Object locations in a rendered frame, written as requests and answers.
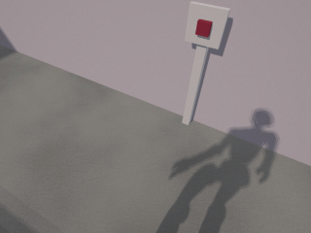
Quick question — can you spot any button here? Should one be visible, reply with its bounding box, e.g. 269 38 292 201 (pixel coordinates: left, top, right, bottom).
195 19 213 38

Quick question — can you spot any panel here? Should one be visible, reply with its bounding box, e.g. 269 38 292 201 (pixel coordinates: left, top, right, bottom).
182 1 230 125

